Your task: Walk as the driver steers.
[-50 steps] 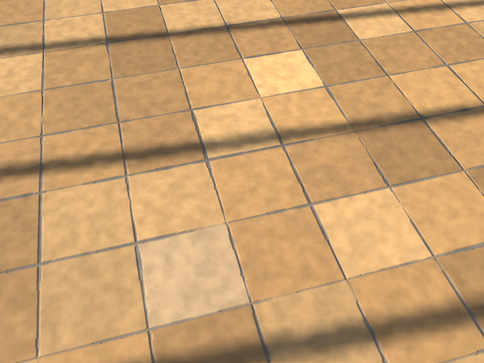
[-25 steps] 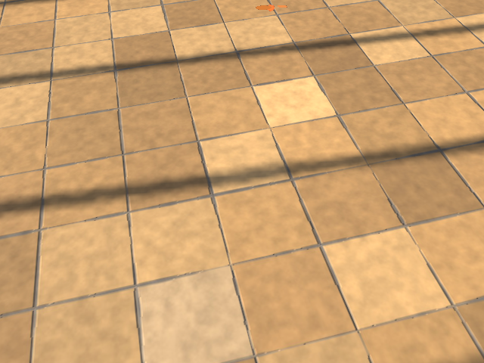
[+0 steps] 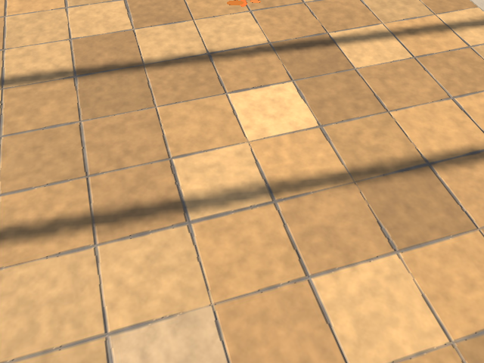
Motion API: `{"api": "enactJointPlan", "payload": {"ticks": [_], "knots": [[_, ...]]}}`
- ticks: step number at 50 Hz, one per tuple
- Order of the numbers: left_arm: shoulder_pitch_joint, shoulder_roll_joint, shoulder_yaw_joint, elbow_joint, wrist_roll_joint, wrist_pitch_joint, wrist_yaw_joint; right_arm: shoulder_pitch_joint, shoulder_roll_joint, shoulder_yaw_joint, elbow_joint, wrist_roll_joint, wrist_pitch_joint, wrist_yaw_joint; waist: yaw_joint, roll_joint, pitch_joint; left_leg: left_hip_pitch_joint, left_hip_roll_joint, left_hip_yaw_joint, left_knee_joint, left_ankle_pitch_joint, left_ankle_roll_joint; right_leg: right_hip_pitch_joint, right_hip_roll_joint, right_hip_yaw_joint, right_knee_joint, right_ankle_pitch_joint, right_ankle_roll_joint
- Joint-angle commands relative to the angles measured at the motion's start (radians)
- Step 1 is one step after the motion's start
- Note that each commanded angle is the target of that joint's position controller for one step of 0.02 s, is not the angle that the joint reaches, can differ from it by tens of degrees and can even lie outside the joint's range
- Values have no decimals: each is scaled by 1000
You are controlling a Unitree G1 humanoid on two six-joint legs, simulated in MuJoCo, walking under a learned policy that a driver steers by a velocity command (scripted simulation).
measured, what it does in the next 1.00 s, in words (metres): walks ahead: right foot, then left foot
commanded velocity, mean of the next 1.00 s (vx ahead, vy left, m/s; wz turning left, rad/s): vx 0.33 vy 0.00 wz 0.00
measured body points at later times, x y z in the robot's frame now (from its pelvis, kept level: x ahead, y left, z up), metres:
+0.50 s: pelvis +0.10 +0.02 +0.00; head +0.11 +0.03 +0.45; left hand +0.09 +0.28 -0.15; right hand +0.18 -0.25 -0.13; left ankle +0.10 +0.11 -0.73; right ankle +0.05 -0.13 -0.71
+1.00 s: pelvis +0.35 -0.02 -0.01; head +0.39 -0.02 +0.43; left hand +0.55 +0.22 -0.12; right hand +0.30 -0.27 -0.16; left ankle +0.15 +0.11 -0.65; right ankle +0.46 -0.10 -0.73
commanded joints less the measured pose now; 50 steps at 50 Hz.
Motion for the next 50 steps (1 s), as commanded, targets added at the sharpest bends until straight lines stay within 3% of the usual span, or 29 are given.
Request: {"api": "enactJointPlan", "payload": {"ticks": [1,4,5,6,8,10,11,13,15,18,21,22,23,24,25,26,28,30,32,36,41,43,44,45,46,47,48,49,50], "knots": [[170,63,18,22,4,32,6,-71,-148,-30,-67,18,4,-22,59,138,-106,-133,265,-234,-205,-325,136,263,15,-42,-133,111,-10],[161,53,20,36,24,34,-1,-46,-101,-16,-48,35,20,-32,72,100,-32,-200,225,-234,-191,-552,47,323,24,-59,-286,139,-54],[159,64,19,32,29,31,0,-18,-91,-12,-37,38,22,-31,62,60,6,-194,195,-218,-148,-558,5,299,-18,-9,-386,127,-79],[129,138,36,39,16,27,3,44,-103,-23,-28,40,27,-35,-3,-46,50,-143,125,-143,-108,-475,-23,183,-32,21,-429,-30,-112],[114,100,36,56,9,5,-1,43,-102,-26,-16,29,36,-49,1,-128,37,38,75,-67,20,-380,-42,20,-18,43,-540,-266,-115],[119,154,61,49,-5,-14,-3,36,-107,-34,-10,35,32,-53,19,-174,25,-23,21,6,196,-414,-42,70,-89,158,-628,-368,-154],[127,177,74,48,-13,-27,-2,15,-92,-34,-16,34,24,-44,34,-204,22,-93,21,4,330,-335,-35,133,-174,270,-670,-357,-197],[159,162,76,53,-16,-52,-1,-7,-96,-43,-22,47,6,-27,46,-153,28,-273,97,-78,495,-367,-10,255,-272,375,-690,-252,-263],[148,134,71,49,-27,-66,-7,-35,-82,-42,-32,58,-12,-17,40,-103,24,-332,137,-94,435,-360,-2,339,-250,324,-669,-149,-238],[139,168,80,46,-28,-59,-16,-62,-54,-36,-28,57,-28,-10,38,-98,-7,-125,90,-4,246,-313,-20,263,-167,173,-643,-34,-203],[135,180,83,45,-41,-48,-22,88,-70,-50,42,60,-16,-13,-28,-73,-22,176,35,46,96,-194,-31,96,-108,104,-547,-61,-184],[109,153,76,37,-38,-51,-23,179,-89,-58,69,63,-12,-18,-69,-45,-42,295,73,-4,77,-199,-20,19,-84,75,-459,-39,-160],[51,81,58,10,-25,-60,-31,308,-153,-75,94,57,-12,-27,-120,139,-64,438,255,-258,-39,-283,33,-136,3,-43,-132,25,-99],[33,25,44,-41,-26,-84,-29,406,-279,-101,102,46,-14,-20,-136,389,-90,558,472,-665,-192,-429,175,-395,101,-103,144,-120,-77],[0,87,55,-47,-37,-102,-34,364,-215,-76,99,33,-32,-16,-106,267,-43,505,512,-742,-201,-501,215,-484,28,2,341,-120,-99],[-12,111,58,-50,-46,-109,-46,283,-153,-58,72,32,-43,-10,-69,189,10,466,469,-643,-199,-486,179,-538,-15,24,392,-7,-125],[-11,111,63,-36,-26,-110,-47,170,-134,-45,31,34,-47,6,-19,99,32,373,386,-453,-217,-264,117,-484,-64,2,334,162,-128],[-14,95,64,-33,-21,-100,-50,193,-96,-31,40,29,-35,5,-6,111,24,318,323,-305,-229,-26,86,-396,-72,-31,262,234,-110],[-61,72,58,-52,-17,-90,-54,240,-107,-31,54,27,-27,-7,-13,108,28,312,300,-235,-233,114,92,-388,-60,-60,181,287,-84],[-249,37,34,-125,-23,-89,-65,264,-141,-36,52,31,-22,-26,-45,100,61,247,269,-155,-266,130,80,-277,-15,-98,-130,437,-63],[-369,66,26,-179,-34,-88,-92,323,-146,-48,83,49,-19,-29,-56,109,103,360,328,-144,-248,138,78,-238,4,-89,-280,441,-92],[-353,92,34,-187,-32,-93,-101,310,-157,-57,82,47,-12,-30,-24,115,75,425,344,-130,-177,301,61,-177,24,-99,-314,378,-123],[-307,115,45,-179,-30,-95,-101,298,-170,-62,78,45,-8,-30,7,134,32,442,344,-121,-109,475,51,-85,53,-119,-313,344,-139],[-197,150,64,-150,-29,-95,-97,282,-175,-64,73,41,-1,-29,68,150,-41,435,323,-100,23,648,37,68,88,-144,-311,323,-162],[-8,197,89,-95,-31,-91,-89,260,-163,-59,59,34,3,-27,155,146,-148,331,276,-70,240,666,8,331,80,-125,-306,339,-197],[181,284,108,-58,-17,-85,-77,270,-125,-43,30,15,0,-24,194,-3,-310,75,199,-30,592,282,-22,663,-144,143,-287,316,-263],[210,301,104,-42,-3,-84,-88,411,27,-4,41,36,-25,-8,106,-269,-472,-264,16,-126,908,-486,-66,931,-355,655,-464,77,-422],[163,206,80,-48,-12,-86,-88,315,-90,-32,39,63,-51,-4,135,-157,-373,-366,70,-225,1012,-485,-40,846,-309,659,-538,14,-365],[59,167,67,-67,-18,-89,-85,205,-142,-47,-1,81,-64,-5,110,-111,-213,-412,121,-183,1008,-390,-25,681,-276,486,-558,94,-316]]}}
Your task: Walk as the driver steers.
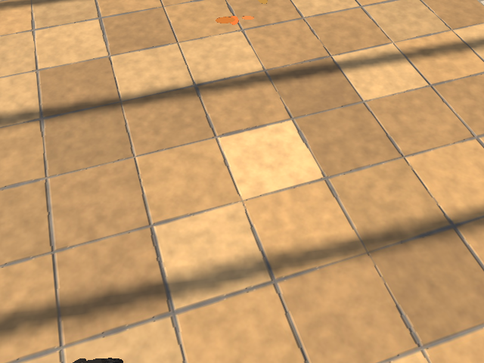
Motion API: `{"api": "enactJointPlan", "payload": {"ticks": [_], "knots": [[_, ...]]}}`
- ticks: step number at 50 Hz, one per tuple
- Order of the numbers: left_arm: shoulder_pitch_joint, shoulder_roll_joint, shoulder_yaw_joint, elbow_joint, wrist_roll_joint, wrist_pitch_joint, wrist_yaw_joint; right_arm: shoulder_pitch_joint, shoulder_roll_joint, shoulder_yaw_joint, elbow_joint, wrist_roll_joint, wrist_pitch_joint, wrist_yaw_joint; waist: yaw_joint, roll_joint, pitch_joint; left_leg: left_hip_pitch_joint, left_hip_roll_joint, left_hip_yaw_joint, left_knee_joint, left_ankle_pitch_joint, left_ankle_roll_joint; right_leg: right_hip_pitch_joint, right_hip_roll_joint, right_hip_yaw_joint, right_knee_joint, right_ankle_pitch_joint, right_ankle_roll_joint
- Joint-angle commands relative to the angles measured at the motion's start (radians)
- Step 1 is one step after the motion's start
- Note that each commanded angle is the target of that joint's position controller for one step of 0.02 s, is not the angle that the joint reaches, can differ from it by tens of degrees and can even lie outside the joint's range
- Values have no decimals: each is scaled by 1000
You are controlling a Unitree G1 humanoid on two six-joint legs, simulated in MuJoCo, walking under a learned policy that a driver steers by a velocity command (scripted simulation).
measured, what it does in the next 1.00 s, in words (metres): walks ahead: left foot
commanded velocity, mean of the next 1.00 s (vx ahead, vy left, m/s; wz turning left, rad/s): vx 0.50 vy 0.00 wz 0.00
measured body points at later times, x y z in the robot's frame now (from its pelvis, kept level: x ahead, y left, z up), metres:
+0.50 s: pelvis +0.28 +0.04 +0.00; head +0.31 +0.06 +0.45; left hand +0.22 +0.31 -0.14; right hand +0.49 -0.19 -0.09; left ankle +0.41 +0.15 -0.72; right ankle +0.11 -0.09 -0.72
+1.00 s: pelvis +0.55 +0.05 +0.01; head +0.57 +0.05 +0.46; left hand +0.76 +0.28 -0.09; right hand +0.50 -0.21 -0.13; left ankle +0.41 +0.15 -0.72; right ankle +0.73 -0.08 -0.69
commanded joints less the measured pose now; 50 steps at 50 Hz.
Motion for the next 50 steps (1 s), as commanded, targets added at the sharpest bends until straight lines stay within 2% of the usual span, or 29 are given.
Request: {"api": "enactJointPlan", "payload": {"ticks": [1,2,3,4,6,8,10,14,18,21,22,23,24,25,26,27,28,29,30,31,33,35,38,42,47,50], "knots": [[187,118,26,14,2,-3,3,-77,-131,-25,-104,24,-52,-4,102,-32,-160,-533,91,-43,310,142,33,542,-332,497,-330,-20,-178],[145,94,20,10,11,-7,-2,-91,-121,-35,-105,9,-44,-12,67,-8,-113,-481,121,-35,254,192,30,417,-294,407,-358,56,-166],[134,76,14,19,20,-11,-5,-60,-98,-37,-103,3,-28,-14,31,-36,-106,-418,148,-44,216,221,31,347,-264,349,-388,65,-157],[143,68,13,30,20,-12,-7,-41,-74,-37,-100,3,-15,-16,18,-52,-96,-393,154,-39,182,228,28,309,-248,317,-414,63,-160],[179,91,16,53,17,-14,2,-67,-66,-41,-113,2,2,-20,8,-58,-54,-417,166,-24,115,252,15,257,-238,263,-455,76,-172],[219,124,23,66,19,-13,18,-159,-81,-47,-148,-8,7,-22,22,-47,-17,-503,176,-20,14,344,-6,266,-240,243,-481,82,-176],[260,134,24,77,17,-6,31,-238,-82,-49,-173,-16,5,-19,42,-42,-3,-558,173,-15,-104,453,-19,302,-234,220,-487,100,-163],[328,148,25,97,5,2,42,-379,-63,-40,-210,-12,-5,-4,86,-48,13,-524,130,26,-334,608,-22,343,-206,150,-484,116,-126],[401,157,29,132,-2,15,44,-493,-63,-30,-250,-1,-10,17,123,-50,43,-539,105,39,-448,574,-16,459,-244,142,-442,113,-123],[408,172,39,145,-6,29,50,-518,-82,-30,-275,3,-21,35,110,-65,43,-515,91,42,-503,470,15,541,-289,154,-379,169,-108],[396,179,42,144,-7,34,51,-491,-97,-35,-272,4,-24,39,89,-77,26,-461,77,53,-516,432,28,552,-295,154,-347,234,-98],[373,188,45,138,-7,38,51,-429,-120,-46,-258,4,-27,39,49,-91,-12,-355,46,80,-529,406,45,549,-285,139,-278,389,-85],[351,176,40,133,-6,43,51,-290,-155,-67,-215,1,-28,35,-22,-85,-93,-167,9,111,-546,411,70,520,-238,99,-119,545,-62],[346,142,25,114,5,44,51,-89,-222,-94,-161,-7,-28,26,-96,-37,-233,140,92,18,-511,430,122,359,-182,54,145,464,-27],[457,30,-9,99,11,25,40,48,-329,-120,-132,-23,-22,22,-71,205,-391,551,353,-435,-568,287,281,-64,-13,10,557,29,55],[443,52,-8,112,-3,-3,35,52,-256,-95,-131,-17,-20,25,-75,245,-457,592,405,-696,-724,200,309,-208,26,164,720,-422,47],[351,141,16,87,-31,-18,32,-39,-197,-76,-144,-10,-23,25,-63,186,-307,474,370,-557,-735,176,249,-301,-38,184,784,-377,24],[283,151,18,68,-35,-22,37,-134,-159,-63,-170,-10,-23,25,-35,114,-209,318,333,-413,-753,236,213,-293,-97,153,752,-280,13],[250,143,24,63,-22,-17,45,-203,-126,-52,-179,-18,-24,29,-3,58,-135,166,293,-311,-789,311,195,-248,-136,135,684,-202,16],[261,131,31,67,-11,-2,51,-234,-100,-44,-180,-27,-29,32,34,71,-102,67,254,-238,-823,355,176,-182,-168,141,626,-151,16],[299,84,28,77,-7,24,53,-221,-97,-43,-162,-28,-32,35,62,85,-84,-16,224,-168,-873,406,181,-116,-180,132,572,-109,24],[262,83,31,61,-3,35,56,-183,-129,-50,-143,-27,-36,25,66,67,-53,-26,221,-123,-903,475,193,-161,-186,125,502,-42,41],[150,84,35,23,7,34,55,-127,-144,-51,-122,-24,-29,5,42,49,-25,23,216,-81,-916,544,185,-249,-184,121,335,104,64],[16,61,24,-14,1,26,40,-69,-151,-48,-104,-15,-22,-6,2,56,5,49,187,-16,-930,522,155,-214,-146,83,112,260,65],[-121,60,12,-65,-9,16,11,19,-161,-54,-60,-8,-2,-11,-39,52,51,207,241,-14,-879,538,155,-252,-118,70,-23,208,47],[-117,84,17,-81,-11,5,-4,16,-174,-63,-51,-3,12,-16,-9,68,38,266,274,-30,-802,671,138,-181,-94,63,-70,102,13]]}}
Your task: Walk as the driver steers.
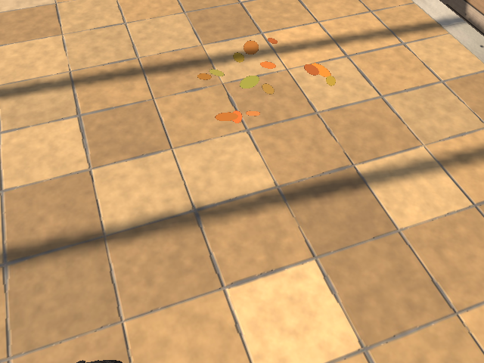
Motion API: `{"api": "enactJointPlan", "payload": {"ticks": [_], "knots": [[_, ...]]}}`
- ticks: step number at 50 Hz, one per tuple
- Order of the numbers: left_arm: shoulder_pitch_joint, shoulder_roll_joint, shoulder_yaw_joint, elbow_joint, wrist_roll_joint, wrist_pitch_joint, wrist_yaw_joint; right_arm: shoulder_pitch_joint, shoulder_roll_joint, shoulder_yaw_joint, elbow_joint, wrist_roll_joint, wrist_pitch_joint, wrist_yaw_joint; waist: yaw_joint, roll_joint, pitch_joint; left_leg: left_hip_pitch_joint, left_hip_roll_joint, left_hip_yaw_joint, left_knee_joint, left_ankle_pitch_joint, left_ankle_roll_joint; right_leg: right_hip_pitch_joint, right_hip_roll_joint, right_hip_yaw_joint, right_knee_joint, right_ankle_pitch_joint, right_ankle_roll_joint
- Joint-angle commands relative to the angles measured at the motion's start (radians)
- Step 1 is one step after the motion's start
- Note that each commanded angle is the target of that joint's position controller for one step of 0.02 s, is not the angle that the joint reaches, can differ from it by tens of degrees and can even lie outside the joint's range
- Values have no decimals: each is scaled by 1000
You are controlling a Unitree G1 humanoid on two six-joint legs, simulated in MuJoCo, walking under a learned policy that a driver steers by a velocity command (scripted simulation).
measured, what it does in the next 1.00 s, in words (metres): walks ahead, turning left: right foot, then left foot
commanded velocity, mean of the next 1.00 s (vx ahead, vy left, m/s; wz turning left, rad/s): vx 0.21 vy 0.00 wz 0.47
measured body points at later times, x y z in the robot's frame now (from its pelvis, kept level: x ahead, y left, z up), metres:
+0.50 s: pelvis +0.25 -0.02 +0.00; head +0.28 +0.00 +0.45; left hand +0.26 +0.26 -0.14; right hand +0.45 -0.24 -0.11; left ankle +0.36 +0.11 -0.71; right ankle +0.19 -0.13 -0.73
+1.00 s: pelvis +0.33 -0.01 +0.00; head +0.37 +0.02 +0.45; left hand +0.33 +0.31 -0.11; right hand +0.61 -0.18 -0.09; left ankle +0.35 +0.10 -0.74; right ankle +0.43 -0.13 -0.72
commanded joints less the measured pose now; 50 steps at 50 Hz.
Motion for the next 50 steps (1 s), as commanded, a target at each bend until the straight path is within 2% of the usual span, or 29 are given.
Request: {"api": "enactJointPlan", "payload": {"ticks": [1,2,3,4,5,6,7,8,9,11,13,16,18,23,25,26,27,28,29,30,31,32,33,34,36,39,44,48,50], "knots": [[-55,109,27,-80,-2,-27,-10,20,-178,-39,-21,6,8,-8,60,126,47,21,312,-137,84,644,139,44,33,-13,-45,-101,-35],[60,141,45,-49,1,-30,-6,-8,-180,-39,-28,7,12,-8,127,133,-20,-7,281,-120,206,797,122,216,69,-39,-66,-98,-55],[252,198,71,4,7,-32,3,-28,-155,-28,-44,1,13,-6,208,115,-144,-138,222,-89,421,768,91,510,38,-7,-34,-62,-91],[415,293,95,32,30,-31,15,40,-74,-3,-69,-10,3,0,213,-52,-320,-503,100,-33,807,398,30,931,-225,326,-22,-112,-197],[443,272,82,42,25,-26,10,110,-8,18,-53,3,-18,5,191,-227,-452,-718,-9,-138,1036,-265,10,1075,-368,692,-176,-254,-272],[399,190,60,37,18,-26,14,17,-128,-16,-61,35,-29,6,205,-140,-331,-806,51,-208,1130,-237,24,972,-328,612,-213,-332,-218],[306,156,48,22,12,-28,18,-62,-153,-24,-90,44,-32,2,182,-101,-188,-839,102,-170,1122,-139,34,810,-303,458,-243,-293,-174],[230,123,37,13,18,-30,16,-98,-143,-28,-94,34,-28,-6,148,-37,-115,-793,146,-156,1076,-50,35,656,-266,353,-285,-242,-151],[186,95,30,14,26,-35,13,-91,-122,-36,-90,26,-16,-10,113,-43,-64,-736,175,-159,1028,6,35,546,-230,256,-327,-198,-132],[147,75,26,23,42,-40,12,-39,-66,-37,-77,27,16,-13,64,-60,-25,-638,184,-154,993,38,27,425,-192,113,-356,30,-124],[139,105,33,32,47,-43,23,-45,-58,-43,-99,19,38,-19,35,-51,0,-651,170,-138,960,70,7,383,-187,1,-343,311,-135],[127,140,41,32,45,-28,53,-120,-58,-43,-152,1,45,-9,33,-45,9,-669,160,-100,762,221,-18,384,-165,-111,-343,376,-130],[131,159,45,30,39,-13,71,-189,-42,-34,-182,-4,44,8,57,-39,3,-628,148,-56,620,318,-18,395,-150,-165,-330,370,-123],[160,200,58,37,6,28,89,-281,-78,-40,-260,-8,57,43,84,-38,-21,-629,120,-18,469,264,9,562,-216,-168,-229,376,-114],[135,214,67,24,-8,43,93,-254,-109,-52,-277,-9,60,53,59,-51,-35,-586,86,10,432,169,41,595,-226,-168,-124,465,-89],[118,214,68,15,-14,51,96,-194,-127,-62,-268,-7,56,55,25,-42,-60,-511,52,33,367,180,64,596,-205,-182,-17,501,-65],[138,195,63,13,-12,58,93,-99,-174,-85,-248,-10,48,48,-16,16,-112,-360,12,31,264,320,98,559,-144,-206,164,436,-18],[169,162,49,-8,24,55,85,-53,-287,-115,-257,-17,46,23,-14,203,-178,-150,179,-222,259,808,171,349,-62,-220,453,58,58],[236,91,28,-32,65,48,67,-85,-337,-111,-287,-31,50,14,86,334,-283,78,389,-598,301,1164,372,50,132,-108,765,-774,117],[219,132,32,-33,28,40,51,-77,-284,-94,-308,-33,47,28,36,218,-412,95,414,-662,223,903,415,-8,120,91,856,-755,98],[145,155,38,-52,-3,40,48,-149,-246,-86,-331,-22,42,30,40,149,-308,10,369,-578,183,683,363,-72,87,100,837,-660,77],[113,156,42,-47,3,47,58,-213,-211,-77,-339,1,45,23,61,66,-204,-105,313,-492,155,513,292,-84,49,93,763,-573,75],[94,171,49,-44,21,58,73,-250,-184,-68,-348,7,52,14,76,54,-149,-214,276,-447,130,408,252,-52,26,93,686,-516,75],[93,178,54,-50,27,69,78,-267,-178,-65,-356,-1,58,6,95,83,-131,-295,244,-422,112,355,235,7,26,92,640,-478,74],[113,154,52,-51,29,76,82,-258,-192,-69,-368,-19,61,-6,105,126,-139,-334,211,-398,104,378,225,54,51,82,570,-429,81],[97,133,44,-59,28,76,90,-229,-216,-78,-377,-10,65,-23,89,133,-158,-309,200,-414,112,339,218,47,67,96,442,-396,105],[59,140,43,-78,21,72,86,-245,-216,-77,-403,-10,86,-34,66,177,-132,-343,171,-477,101,86,189,87,83,115,289,-348,120],[73,152,43,-84,13,51,70,-243,-212,-75,-420,-11,100,-34,58,207,-130,-317,169,-544,130,128,180,160,103,115,158,-373,104],[119,157,46,-76,10,40,58,-255,-212,-72,-432,-4,108,-35,82,212,-133,-314,154,-565,165,194,163,240,112,101,25,-339,83]]}}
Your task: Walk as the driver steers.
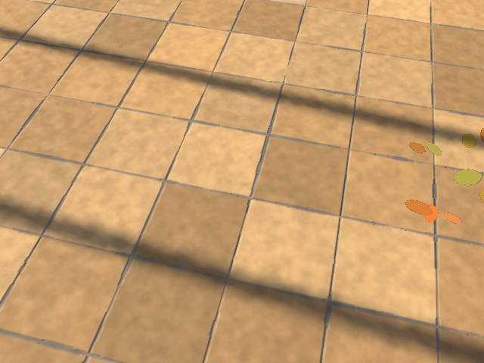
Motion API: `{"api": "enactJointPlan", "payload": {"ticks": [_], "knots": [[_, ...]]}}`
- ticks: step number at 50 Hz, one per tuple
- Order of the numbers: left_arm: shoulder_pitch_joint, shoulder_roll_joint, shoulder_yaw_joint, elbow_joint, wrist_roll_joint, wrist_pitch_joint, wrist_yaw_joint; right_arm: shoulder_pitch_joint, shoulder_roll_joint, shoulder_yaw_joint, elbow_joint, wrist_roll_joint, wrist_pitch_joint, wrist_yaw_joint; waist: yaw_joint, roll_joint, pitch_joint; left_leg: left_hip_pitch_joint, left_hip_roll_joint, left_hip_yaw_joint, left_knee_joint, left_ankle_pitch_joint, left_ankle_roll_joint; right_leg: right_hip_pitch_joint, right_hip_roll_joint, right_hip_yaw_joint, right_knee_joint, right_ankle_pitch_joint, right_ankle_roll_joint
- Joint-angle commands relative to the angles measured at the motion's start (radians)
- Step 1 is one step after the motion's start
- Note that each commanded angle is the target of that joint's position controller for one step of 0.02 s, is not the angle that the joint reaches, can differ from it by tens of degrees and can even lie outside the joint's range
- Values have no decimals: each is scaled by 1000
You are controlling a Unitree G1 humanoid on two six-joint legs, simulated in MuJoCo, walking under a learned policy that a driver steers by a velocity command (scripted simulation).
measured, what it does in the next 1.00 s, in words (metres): walks ahead: right foot, then left foot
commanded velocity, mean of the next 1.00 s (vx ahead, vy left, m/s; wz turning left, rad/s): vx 0.19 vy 0.00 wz -0.08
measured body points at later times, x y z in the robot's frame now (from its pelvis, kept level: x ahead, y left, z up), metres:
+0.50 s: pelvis +0.01 +0.00 +0.00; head +0.02 +0.01 +0.45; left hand +0.08 +0.27 -0.13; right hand +0.19 -0.24 -0.10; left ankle -0.02 +0.12 -0.73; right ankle +0.02 -0.14 -0.73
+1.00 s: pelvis +0.16 -0.09 +0.01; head +0.18 -0.12 +0.46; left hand +0.26 +0.18 -0.09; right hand +0.28 -0.37 -0.10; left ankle +0.19 +0.09 -0.65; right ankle +0.14 -0.15 -0.73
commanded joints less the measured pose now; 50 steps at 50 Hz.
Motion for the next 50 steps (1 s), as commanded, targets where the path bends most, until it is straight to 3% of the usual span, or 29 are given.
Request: {"api": "enactJointPlan", "payload": {"ticks": [1,2,3,4,5,7,8,11,14,17,19,20,21,22,23,24,26,28,30,34,38,40,41,42,43,44,46,47,50], "knots": [[75,102,27,-44,-4,-29,-16,-30,-151,-35,-83,12,4,-7,52,159,-143,141,219,-302,-92,8,119,136,9,-37,-236,101,-33],[117,144,41,-34,6,-28,-18,-13,-127,-28,-88,16,8,-10,58,109,-151,62,170,-258,-24,-71,74,252,-81,13,-313,165,-64],[113,210,51,-45,26,-19,-14,50,-60,-12,-84,9,10,-9,7,-129,-161,-71,41,-78,224,-337,16,350,-314,213,-355,274,-147],[92,238,54,-56,62,-14,-18,16,-122,-32,-127,11,-7,-3,4,-344,-100,-234,-37,29,412,-517,-28,272,-430,443,-403,407,-311],[27,181,42,-94,55,-18,-14,31,-193,-51,-101,-4,-16,2,-2,-227,-89,-229,21,-10,580,-459,-52,254,-422,386,-383,433,-328],[-19,119,26,-113,22,-14,-8,73,-160,-50,-45,1,-1,-1,-17,-121,-81,-214,27,12,687,-357,-87,260,-297,198,-334,434,-245],[-11,111,20,-110,9,-12,-6,79,-131,-40,-41,-2,6,-1,-7,-120,-67,-227,28,13,732,-327,-104,266,-285,172,-330,461,-249],[38,105,13,-100,14,0,-3,27,-77,-16,-61,12,6,2,22,-154,-61,-193,49,72,613,-285,-128,296,-235,81,-337,468,-257],[54,125,15,-94,12,8,-2,-23,-37,10,-82,3,1,8,48,-201,-83,-52,115,141,337,-296,-136,304,-228,47,-322,466,-255],[88,160,21,-82,0,14,-10,-12,-64,6,-71,11,-2,13,62,-221,-81,80,113,197,119,-242,-123,286,-247,70,-300,488,-264],[100,139,10,-68,-16,11,-14,43,-68,3,-38,5,-4,15,27,-183,-65,222,107,204,-156,-21,-77,239,-226,58,-267,462,-219],[135,104,-5,-54,-7,-1,-22,52,-84,4,-39,-5,-5,10,34,-138,-89,365,168,118,-182,93,-46,154,-209,59,-263,384,-160],[152,61,-22,-63,30,-20,-38,89,-153,-8,-39,-17,0,-1,57,27,-151,504,314,-11,-96,392,-3,62,-137,-12,-168,211,-95],[169,13,-34,-60,21,-28,-45,62,-116,3,-14,-27,0,7,85,182,-174,385,348,-3,-87,182,70,100,-82,-91,-201,-2,-49],[95,66,-28,-59,14,-23,-42,35,-84,5,-32,-23,-7,19,32,147,-125,327,296,8,-131,-147,74,103,-51,-128,-146,-13,-24],[31,97,-16,-75,-2,-20,-39,67,-124,-9,-23,-25,-11,19,-15,164,-65,318,301,-31,-189,-406,79,7,-8,-174,-46,-58,-25],[-23,118,-5,-109,-18,-12,-30,143,-183,-26,-2,-17,-32,10,-61,237,71,268,428,-200,-310,-599,152,-165,-38,-139,160,-180,-52],[-3,113,9,-116,-40,-16,-35,187,-141,-17,21,-5,-70,-1,-51,211,114,350,496,-256,-337,-545,189,-352,-91,-40,354,-215,-92],[19,96,11,-108,-35,-27,-45,148,-105,-10,19,8,-93,-4,-26,145,94,412,478,-162,-352,-426,161,-392,-118,-19,333,-126,-105],[23,45,-11,-109,-19,-30,-78,63,-137,-27,6,2,-105,11,-4,109,27,292,394,103,-340,-161,112,-146,-124,-121,137,26,-78],[76,78,-7,-116,-19,-15,-86,68,-171,-41,24,28,-103,31,28,90,24,196,409,181,-267,-249,99,47,-80,-196,1,83,-94],[211,122,21,-79,-20,-9,-77,74,-142,-29,29,17,-99,33,91,39,-7,101,374,255,-72,-166,58,248,-11,-244,-30,53,-132],[349,191,55,-50,-30,-9,-66,76,-89,-10,21,-4,-102,32,151,-86,-64,15,305,348,238,-58,0,413,-39,-135,-99,24,-179],[409,348,80,-68,-20,-21,-56,54,2,20,-66,-24,-118,29,126,-419,-107,-334,124,335,679,-412,-93,576,-304,504,-352,-198,-371],[390,295,60,-100,-12,-46,-69,33,-65,12,-71,20,-145,29,141,-270,-168,-462,107,120,822,-442,-73,616,-392,782,-527,-392,-441],[344,236,42,-111,-5,-63,-72,-9,-124,1,-77,53,-161,38,128,-190,-78,-538,166,104,851,-363,-35,573,-395,694,-510,-375,-411],[247,167,20,-139,-1,-64,-69,-5,-127,-1,-51,8,-173,33,71,-61,-19,-440,238,105,713,-206,-8,413,-308,461,-453,-150,-334],[212,149,12,-155,7,-60,-64,5,-128,-7,-45,-7,-169,35,45,-72,-12,-366,252,103,644,-153,-9,344,-262,374,-464,-62,-313],[222,157,15,-167,0,-61,-46,-11,-106,-6,-44,-15,-147,42,33,-68,-9,-315,224,133,507,-30,-46,304,-209,248,-494,162,-311]]}}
